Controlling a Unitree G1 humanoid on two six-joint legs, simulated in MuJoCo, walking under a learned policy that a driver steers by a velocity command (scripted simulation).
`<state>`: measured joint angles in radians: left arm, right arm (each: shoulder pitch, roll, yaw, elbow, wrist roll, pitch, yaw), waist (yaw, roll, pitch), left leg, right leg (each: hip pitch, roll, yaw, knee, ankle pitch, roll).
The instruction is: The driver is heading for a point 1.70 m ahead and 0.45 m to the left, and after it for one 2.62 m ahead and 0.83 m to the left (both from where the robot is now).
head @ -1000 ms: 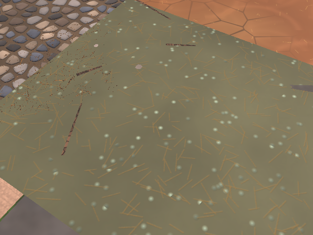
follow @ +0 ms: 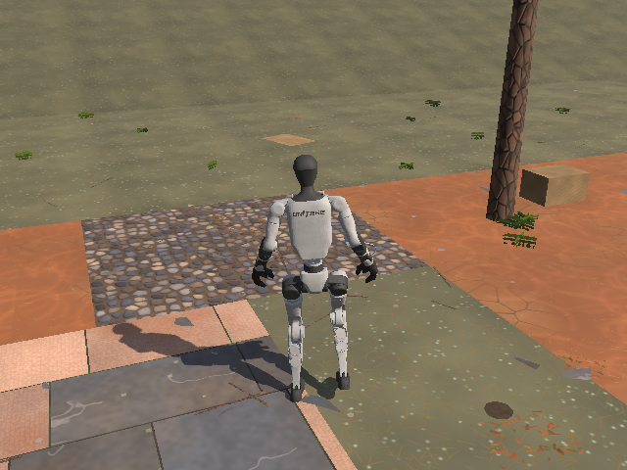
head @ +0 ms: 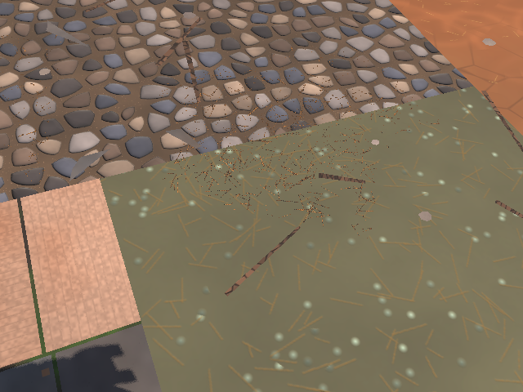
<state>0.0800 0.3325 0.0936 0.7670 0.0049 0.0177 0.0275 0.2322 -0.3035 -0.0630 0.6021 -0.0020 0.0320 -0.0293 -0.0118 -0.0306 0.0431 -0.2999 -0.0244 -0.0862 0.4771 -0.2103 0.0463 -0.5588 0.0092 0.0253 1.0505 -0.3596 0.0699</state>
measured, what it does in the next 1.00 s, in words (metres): steps on the spot: right foot, then left foot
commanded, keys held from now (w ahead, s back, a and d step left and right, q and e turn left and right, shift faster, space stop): q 0.18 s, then no key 0.82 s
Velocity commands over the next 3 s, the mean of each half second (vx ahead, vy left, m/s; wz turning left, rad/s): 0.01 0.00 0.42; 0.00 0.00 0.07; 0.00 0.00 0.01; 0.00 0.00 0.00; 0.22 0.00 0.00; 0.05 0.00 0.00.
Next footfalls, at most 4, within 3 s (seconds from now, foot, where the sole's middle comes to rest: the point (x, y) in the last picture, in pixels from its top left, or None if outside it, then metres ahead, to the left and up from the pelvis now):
0.24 right None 0.07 -0.14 -0.78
0.56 left None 0.00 0.12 -0.78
2.56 left None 0.27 0.13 -0.78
2.84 right None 0.26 -0.11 -0.78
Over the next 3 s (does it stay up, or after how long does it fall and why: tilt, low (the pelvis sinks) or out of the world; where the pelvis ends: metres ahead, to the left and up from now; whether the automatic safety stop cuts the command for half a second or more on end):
stays up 0.21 0.01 -0.01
